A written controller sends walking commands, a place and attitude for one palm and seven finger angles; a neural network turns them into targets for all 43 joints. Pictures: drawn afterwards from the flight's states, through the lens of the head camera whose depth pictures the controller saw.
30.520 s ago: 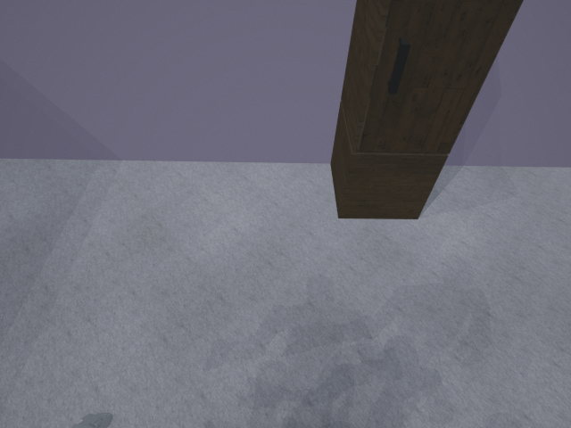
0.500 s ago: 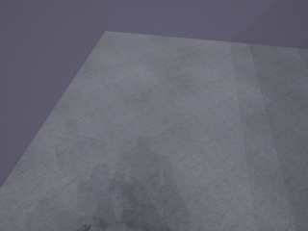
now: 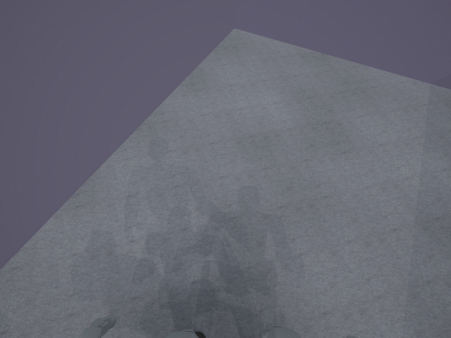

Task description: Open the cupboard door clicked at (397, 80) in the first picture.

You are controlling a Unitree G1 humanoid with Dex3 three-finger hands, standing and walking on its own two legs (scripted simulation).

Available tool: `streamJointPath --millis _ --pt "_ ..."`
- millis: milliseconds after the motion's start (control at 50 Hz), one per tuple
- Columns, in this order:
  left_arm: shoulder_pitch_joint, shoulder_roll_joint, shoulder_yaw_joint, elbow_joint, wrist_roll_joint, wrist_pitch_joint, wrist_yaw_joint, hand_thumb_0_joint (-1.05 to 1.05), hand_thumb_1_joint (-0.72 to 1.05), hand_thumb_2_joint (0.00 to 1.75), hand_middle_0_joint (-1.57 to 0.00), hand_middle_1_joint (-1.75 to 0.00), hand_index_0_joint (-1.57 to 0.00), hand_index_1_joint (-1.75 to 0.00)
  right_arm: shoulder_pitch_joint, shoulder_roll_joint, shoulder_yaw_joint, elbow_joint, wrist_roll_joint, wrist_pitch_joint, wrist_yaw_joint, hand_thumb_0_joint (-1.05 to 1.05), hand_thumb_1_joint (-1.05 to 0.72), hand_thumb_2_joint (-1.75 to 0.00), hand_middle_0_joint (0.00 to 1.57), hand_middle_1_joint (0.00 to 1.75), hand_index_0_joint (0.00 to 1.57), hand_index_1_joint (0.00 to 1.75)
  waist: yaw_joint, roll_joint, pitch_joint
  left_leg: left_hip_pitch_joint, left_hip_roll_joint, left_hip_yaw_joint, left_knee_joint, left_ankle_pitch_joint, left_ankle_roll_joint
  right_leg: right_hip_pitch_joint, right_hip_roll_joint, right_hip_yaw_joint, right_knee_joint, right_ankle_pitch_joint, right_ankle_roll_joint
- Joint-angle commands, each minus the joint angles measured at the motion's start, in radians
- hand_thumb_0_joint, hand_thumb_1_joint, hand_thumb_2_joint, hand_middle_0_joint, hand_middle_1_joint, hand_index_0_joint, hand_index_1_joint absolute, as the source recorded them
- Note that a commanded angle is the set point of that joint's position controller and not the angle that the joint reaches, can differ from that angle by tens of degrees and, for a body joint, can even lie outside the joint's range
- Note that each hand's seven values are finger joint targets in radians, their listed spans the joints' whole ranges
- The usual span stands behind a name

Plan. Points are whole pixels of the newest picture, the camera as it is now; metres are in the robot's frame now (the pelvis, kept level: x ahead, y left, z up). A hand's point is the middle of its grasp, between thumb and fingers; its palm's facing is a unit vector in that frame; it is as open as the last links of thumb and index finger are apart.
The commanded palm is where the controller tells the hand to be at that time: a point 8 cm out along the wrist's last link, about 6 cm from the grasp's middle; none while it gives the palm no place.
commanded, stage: turn to face it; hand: left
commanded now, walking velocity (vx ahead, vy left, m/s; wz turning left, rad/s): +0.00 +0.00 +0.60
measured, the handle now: out of the picture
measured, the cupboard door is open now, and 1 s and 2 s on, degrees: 55 55 55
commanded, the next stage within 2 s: none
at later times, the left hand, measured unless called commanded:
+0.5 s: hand out of the picture -0.02 +0.14 -0.17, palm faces +0.38 -0.89 -0.24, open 7.4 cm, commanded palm none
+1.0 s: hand out of the picture +0.04 +0.13 -0.14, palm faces +0.57 -0.76 -0.30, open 7.4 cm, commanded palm none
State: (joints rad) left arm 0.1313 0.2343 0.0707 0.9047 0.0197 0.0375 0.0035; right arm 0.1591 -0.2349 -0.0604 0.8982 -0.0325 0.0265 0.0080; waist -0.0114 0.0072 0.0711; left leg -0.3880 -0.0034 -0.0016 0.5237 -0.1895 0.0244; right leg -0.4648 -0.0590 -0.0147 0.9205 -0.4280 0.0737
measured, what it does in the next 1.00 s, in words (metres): steps to the right, turning left: right foot, then left foot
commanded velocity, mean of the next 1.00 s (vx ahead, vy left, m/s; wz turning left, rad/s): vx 0.00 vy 0.00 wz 0.60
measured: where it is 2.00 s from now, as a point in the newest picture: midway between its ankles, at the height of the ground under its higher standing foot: outside the picture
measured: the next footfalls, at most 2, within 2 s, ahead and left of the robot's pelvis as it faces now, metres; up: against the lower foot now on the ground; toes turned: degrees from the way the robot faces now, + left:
right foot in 0.10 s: +0.04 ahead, -0.15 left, +0.00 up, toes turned +2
left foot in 0.52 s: +0.01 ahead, +0.08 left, +0.00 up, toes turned +28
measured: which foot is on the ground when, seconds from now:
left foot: down 0.00-0.10, up 0.12-0.50, down 0.52-0.86, up 0.88-1.00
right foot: up 0.00-0.08, down 0.10-0.52, up 0.54-0.84, down 0.86-1.00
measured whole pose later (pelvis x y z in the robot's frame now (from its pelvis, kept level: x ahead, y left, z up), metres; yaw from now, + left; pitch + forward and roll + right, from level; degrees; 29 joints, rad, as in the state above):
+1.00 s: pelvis +0.08 -0.09 +0.00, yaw +38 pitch +1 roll +3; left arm 0.17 0.18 0.03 0.85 0.02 0.00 0.02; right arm 0.14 -0.27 -0.09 0.94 -0.02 0.09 0.02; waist -0.02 0.04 0.11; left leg -0.52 -0.01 -0.01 1.19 -0.44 -0.05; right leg -0.27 -0.09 -0.15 0.59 -0.34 -0.02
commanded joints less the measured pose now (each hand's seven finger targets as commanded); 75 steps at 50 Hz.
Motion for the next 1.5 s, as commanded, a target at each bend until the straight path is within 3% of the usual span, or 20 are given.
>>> streamJointPath --millis 0,40,80,100,180,360,440,460,500,520,600,800,840,960,1140,1200,1240,1260,1360,1480 --pt "0.057 0.058 0.013 -0.075 -0.007 -0.025 0.008 0.00 0.90 0.90 -0.20 -0.30 -0.20 -0.30 0.004 -0.203 -0.066 -0.070 0.004 -0.004 -0.011 0.00 -0.90 -0.90 0.20 0.30 0.20 0.30 -0.001 0.166 -0.160 0.112 0.210 -0.289 -0.129 0.195 0.121 0.133 0.050 -0.032 -0.217 0.023 -0.009" --pt "0.144 0.088 0.024 -0.060 -0.008 -0.036 0.014 0.00 0.90 0.90 -0.20 -0.30 -0.20 -0.30 -0.038 -0.186 -0.067 -0.087 0.014 0.002 -0.008 0.00 -0.90 -0.90 0.20 0.30 0.20 0.30 0.046 0.113 -0.172 -0.006 0.151 -0.267 -0.054 0.101 0.070 0.325 0.036 -0.033 -0.450 0.170 -0.022" --pt "0.174 0.243 0.047 -0.067 0.017 -0.048 0.026 0.00 0.90 0.90 -0.20 -0.30 -0.20 -0.30 -0.060 -0.078 -0.050 -0.127 0.023 0.000 0.004 0.00 -0.90 -0.90 0.20 0.30 0.20 0.30 0.079 -0.345 -0.136 -0.303 -0.082 0.000 0.393 -0.406 -0.071 0.449 -0.420 0.401 -0.673 0.276 -0.198" --pt "0.141 0.206 0.033 -0.072 0.006 -0.052 0.032 0.00 0.90 0.90 -0.20 -0.30 -0.20 -0.30 -0.070 -0.130 -0.059 -0.107 0.009 0.008 0.003 0.00 -0.90 -0.90 0.20 0.30 0.20 0.30 0.062 -0.310 -0.103 -0.275 -0.012 -0.071 0.604 -0.411 -0.058 0.332 -0.437 0.351 -0.640 0.405 -0.232" --pt "0.039 0.112 0.008 -0.096 0.001 -0.057 0.032 0.00 0.90 0.90 -0.20 -0.30 -0.20 -0.30 -0.034 -0.075 -0.044 -0.047 0.015 0.032 0.021 0.00 -0.90 -0.90 0.20 0.30 0.20 0.30 -0.015 -0.197 -0.079 -0.247 0.032 -0.014 0.718 -0.205 -0.091 0.343 -0.247 0.013 -0.533 0.674 -0.167" --pt "0.205 0.155 0.028 -0.033 0.010 -0.056 0.032 0.00 0.90 0.90 -0.20 -0.30 -0.20 -0.30 -0.165 -0.040 -0.014 -0.068 0.022 0.023 0.026 0.00 -0.90 -0.90 0.20 0.30 0.20 0.30 0.067 -0.218 -0.106 -0.133 0.024 0.095 0.296 -0.263 -0.080 0.511 -0.301 -0.075 -0.453 0.897 -0.179" --pt "0.186 0.191 0.042 -0.032 0.004 -0.059 0.024 0.00 0.90 0.90 -0.20 -0.30 -0.20 -0.30 -0.088 -0.066 -0.017 -0.063 0.020 0.007 0.018 0.00 -0.90 -0.90 0.20 0.30 0.20 0.30 0.021 -0.192 -0.157 0.072 -0.022 0.153 0.051 -0.156 -0.045 0.465 -0.305 -0.145 -0.308 0.981 -0.142" --pt "0.162 0.190 0.042 -0.033 -0.002 -0.060 0.020 0.00 0.90 0.90 -0.20 -0.30 -0.20 -0.30 -0.018 -0.093 -0.027 -0.048 0.016 0.002 0.017 0.00 -0.90 -0.90 0.20 0.30 0.20 0.30 -0.025 -0.155 -0.188 0.223 -0.005 0.136 -0.061 -0.021 -0.027 0.375 -0.288 -0.183 -0.179 0.903 -0.104" --pt "0.074 0.090 0.013 -0.122 -0.014 -0.051 0.007 0.00 0.90 0.90 -0.20 -0.30 -0.20 -0.30 0.137 -0.294 -0.078 -0.022 0.009 -0.003 0.006 0.00 -0.90 -0.90 0.20 0.30 0.20 0.30 -0.112 0.309 -0.246 0.532 0.447 -0.422 -0.105 0.751 0.234 -0.146 -0.076 -0.162 0.235 -0.236 0.012" --pt "0.034 0.117 0.016 -0.144 -0.004 -0.030 0.019 0.00 0.90 0.90 -0.20 -0.30 -0.20 -0.30 0.166 -0.295 -0.073 -0.007 0.018 0.006 0.002 0.00 -0.90 -0.90 0.20 0.30 0.20 0.30 -0.105 0.122 -0.213 0.457 0.472 -0.343 -0.092 0.681 0.253 -0.156 -0.081 -0.036 0.282 -0.235 0.000" --pt "0.054 0.098 0.025 -0.073 0.001 -0.012 0.004 0.00 0.90 0.90 -0.20 -0.30 -0.20 -0.30 -0.034 -0.200 -0.046 -0.063 0.009 -0.008 -0.020 0.00 -0.90 -0.90 0.20 0.30 0.20 0.30 -0.007 0.156 -0.099 0.221 0.257 -0.182 -0.150 0.385 0.138 -0.104 -0.063 0.005 0.246 -0.024 0.012" --pt "0.158 0.096 0.025 -0.078 -0.006 -0.034 0.002 0.00 0.90 0.90 -0.20 -0.30 -0.20 -0.30 -0.094 -0.204 -0.064 -0.090 0.012 0.005 -0.010 0.00 -0.90 -0.90 0.20 0.30 0.20 0.30 0.062 0.139 -0.124 0.011 0.154 -0.223 -0.018 0.164 0.070 0.312 0.033 -0.065 -0.389 0.177 -0.003" --pt "0.220 0.262 0.055 -0.073 0.016 -0.053 0.020 0.00 0.90 0.90 -0.20 -0.30 -0.20 -0.30 -0.072 -0.078 -0.045 -0.124 0.025 -0.001 0.001 0.00 -0.90 -0.90 0.20 0.30 0.20 0.30 0.094 -0.366 -0.160 -0.266 -0.080 0.002 0.432 -0.429 -0.067 0.513 -0.410 0.376 -0.619 0.383 -0.161" --pt "0.050 0.120 0.012 -0.114 0.004 -0.053 0.034 0.00 0.90 0.90 -0.20 -0.30 -0.20 -0.30 -0.049 -0.075 -0.037 -0.045 0.020 0.032 0.022 0.00 -0.90 -0.90 0.20 0.30 0.20 0.30 0.000 -0.206 -0.108 -0.194 0.042 -0.009 0.699 -0.216 -0.091 0.355 -0.265 -0.019 -0.541 0.619 -0.166" --pt "0.173 0.169 0.041 -0.055 0.010 -0.053 0.031 0.00 0.90 0.90 -0.20 -0.30 -0.20 -0.30 -0.128 -0.039 -0.013 -0.062 0.024 0.015 0.025 0.00 -0.90 -0.90 0.20 0.30 0.20 0.30 0.066 -0.216 -0.123 -0.076 0.023 0.110 0.237 -0.265 -0.065 0.489 -0.330 -0.108 -0.446 0.850 -0.185" --pt "0.150 0.185 0.048 -0.051 0.002 -0.053 0.022 0.00 0.90 0.90 -0.20 -0.30 -0.20 -0.30 -0.044 -0.067 -0.022 -0.055 0.018 0.005 0.020 0.00 -0.90 -0.90 0.20 0.30 0.20 0.30 0.008 -0.176 -0.154 0.113 -0.008 0.143 0.019 -0.120 -0.039 0.409 -0.315 -0.176 -0.302 0.841 -0.131" --pt "0.097 0.107 0.033 -0.106 -0.014 -0.046 0.006 0.00 0.90 0.90 -0.20 -0.30 -0.20 -0.30 0.122 -0.242 -0.069 -0.024 0.002 -0.010 0.012 0.00 -0.90 -0.90 0.20 0.30 0.20 0.30 -0.094 0.240 -0.232 0.500 0.331 -0.314 -0.111 0.475 0.143 -0.060 -0.128 -0.222 0.104 0.024 -0.002" --pt "0.003 0.094 0.011 -0.153 -0.003 -0.035 0.012 0.00 0.90 0.90 -0.20 -0.30 -0.20 -0.30 0.181 -0.282 -0.072 -0.006 0.012 0.002 0.005 0.00 -0.90 -0.90 0.20 0.30 0.20 0.30 -0.111 0.248 -0.199 0.458 0.440 -0.389 -0.124 0.674 0.230 -0.148 -0.076 -0.097 0.228 -0.244 0.000" --pt "0.041 0.098 0.024 -0.073 0.001 -0.009 0.005 0.00 0.90 0.90 -0.20 -0.30 -0.20 -0.30 -0.018 -0.194 -0.046 -0.058 0.009 -0.012 -0.022 0.00 -0.90 -0.90 0.20 0.30 0.20 0.30 -0.005 0.113 -0.110 0.233 0.259 -0.195 -0.168 0.356 0.144 -0.102 -0.069 0.011 0.251 -0.005 0.012" --pt "0.029 0.078 0.018 -0.089 -0.002 -0.009 0.004 0.00 0.90 0.90 -0.20 -0.30 -0.20 -0.30 -0.010 -0.199 -0.054 -0.050 0.006 -0.009 -0.013 0.00 -0.90 -0.90 0.20 0.30 0.20 0.30 -0.006 0.127 -0.108 0.193 0.224 -0.216 -0.169 0.245 0.138 -0.011 -0.019 -0.016 0.014 0.006 0.013"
